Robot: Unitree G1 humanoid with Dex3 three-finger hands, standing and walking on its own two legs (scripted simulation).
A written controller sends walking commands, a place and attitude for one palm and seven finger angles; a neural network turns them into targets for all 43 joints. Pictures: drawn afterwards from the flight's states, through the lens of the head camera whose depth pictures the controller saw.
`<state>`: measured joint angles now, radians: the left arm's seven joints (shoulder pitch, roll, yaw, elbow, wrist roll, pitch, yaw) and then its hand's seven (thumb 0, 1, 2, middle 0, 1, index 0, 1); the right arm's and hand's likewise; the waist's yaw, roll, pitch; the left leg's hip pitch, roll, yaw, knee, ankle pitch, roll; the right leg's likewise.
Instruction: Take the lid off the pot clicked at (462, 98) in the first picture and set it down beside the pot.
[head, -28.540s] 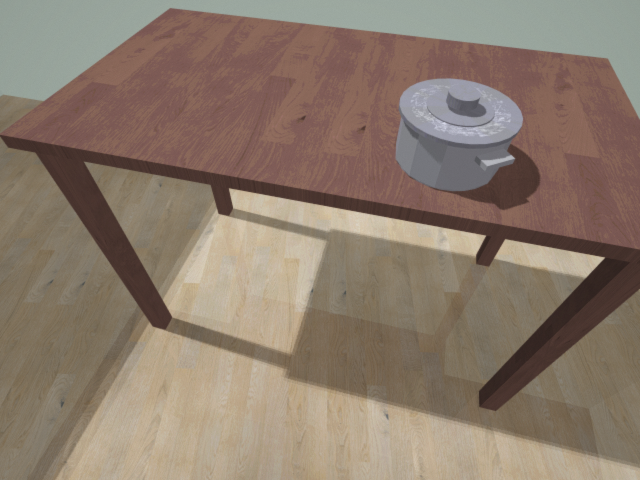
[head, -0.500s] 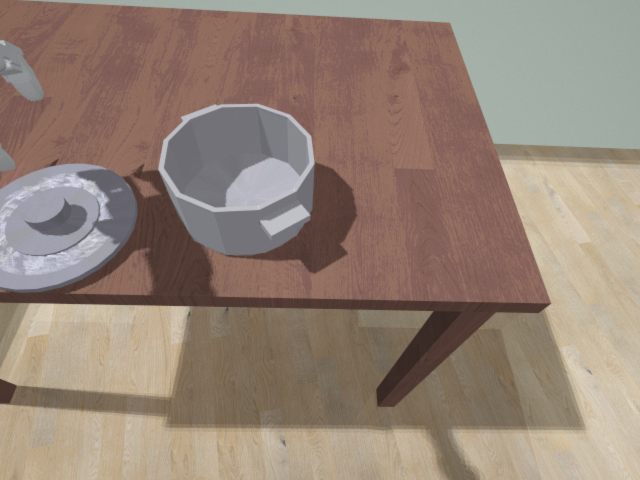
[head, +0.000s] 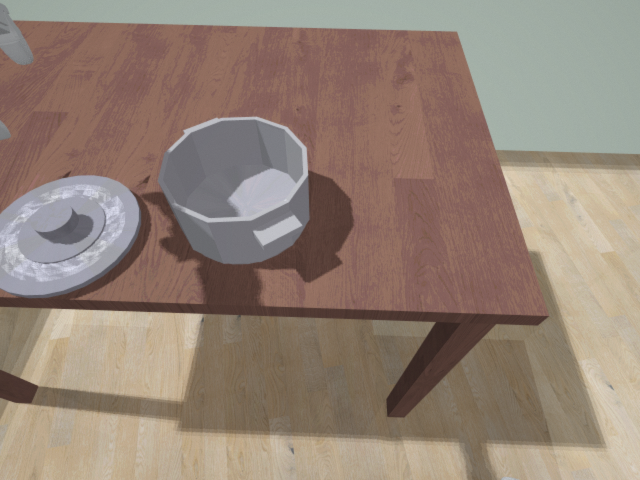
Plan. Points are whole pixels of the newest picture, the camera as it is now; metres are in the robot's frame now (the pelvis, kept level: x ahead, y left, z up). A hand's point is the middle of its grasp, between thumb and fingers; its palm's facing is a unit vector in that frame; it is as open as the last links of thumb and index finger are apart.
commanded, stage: raise the empty hand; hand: left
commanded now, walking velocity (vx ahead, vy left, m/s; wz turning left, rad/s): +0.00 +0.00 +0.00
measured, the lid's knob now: (55, 220) +0.42 +0.35 +0.06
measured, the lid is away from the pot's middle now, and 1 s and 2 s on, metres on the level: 0.24 0.24 0.24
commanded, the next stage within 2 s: draw the hand back to the body in 0.08 s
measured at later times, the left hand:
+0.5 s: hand out of the picture +0.43 +0.33 +0.23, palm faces -0.20 -0.11 -0.97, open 11.0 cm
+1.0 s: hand (4, 83) +0.40 +0.26 +0.28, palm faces +0.47 -0.85 -0.25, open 10.7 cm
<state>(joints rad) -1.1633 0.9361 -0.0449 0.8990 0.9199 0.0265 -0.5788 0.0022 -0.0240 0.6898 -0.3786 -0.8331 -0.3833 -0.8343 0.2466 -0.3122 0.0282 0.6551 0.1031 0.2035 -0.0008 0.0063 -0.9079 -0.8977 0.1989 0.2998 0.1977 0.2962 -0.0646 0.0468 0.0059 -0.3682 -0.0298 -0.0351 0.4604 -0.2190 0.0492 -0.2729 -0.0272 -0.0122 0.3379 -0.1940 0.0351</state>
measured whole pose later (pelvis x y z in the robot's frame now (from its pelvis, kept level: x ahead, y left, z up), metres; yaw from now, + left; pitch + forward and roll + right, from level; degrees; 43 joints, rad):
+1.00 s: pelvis +0.01 -0.03 +0.00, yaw -3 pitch +0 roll -1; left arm -0.52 0.59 0.42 0.28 -0.05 -0.03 0.04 0.00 0.05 0.71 -0.36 -0.78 -0.37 -0.79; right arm 0.20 -0.24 0.05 0.63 0.06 -0.01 -0.04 0.01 -0.91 -0.90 0.20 0.30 0.20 0.30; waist 0.00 0.03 0.03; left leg -0.17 0.01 0.00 0.40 -0.24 0.00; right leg -0.12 0.01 0.03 0.33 -0.22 0.00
